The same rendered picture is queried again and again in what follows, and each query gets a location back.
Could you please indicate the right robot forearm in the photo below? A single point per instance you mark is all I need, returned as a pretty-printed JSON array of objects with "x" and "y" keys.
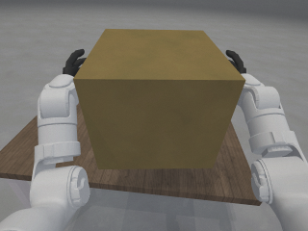
[{"x": 270, "y": 135}]

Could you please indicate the table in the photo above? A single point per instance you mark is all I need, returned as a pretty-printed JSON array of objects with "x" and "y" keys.
[{"x": 228, "y": 181}]

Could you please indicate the left robot upper arm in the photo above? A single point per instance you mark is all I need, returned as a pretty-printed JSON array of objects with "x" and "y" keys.
[{"x": 56, "y": 195}]

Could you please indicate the carton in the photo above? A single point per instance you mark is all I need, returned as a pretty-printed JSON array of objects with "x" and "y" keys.
[{"x": 157, "y": 99}]

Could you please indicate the robot right hand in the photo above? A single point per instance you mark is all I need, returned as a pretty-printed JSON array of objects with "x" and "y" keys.
[{"x": 238, "y": 63}]

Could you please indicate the robot left hand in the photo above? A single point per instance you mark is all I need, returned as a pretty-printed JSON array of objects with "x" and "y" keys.
[{"x": 72, "y": 64}]

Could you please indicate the right robot upper arm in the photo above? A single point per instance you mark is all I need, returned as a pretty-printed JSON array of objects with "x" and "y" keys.
[{"x": 282, "y": 182}]

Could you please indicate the left robot forearm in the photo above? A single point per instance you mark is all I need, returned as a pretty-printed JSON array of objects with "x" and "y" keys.
[{"x": 57, "y": 125}]

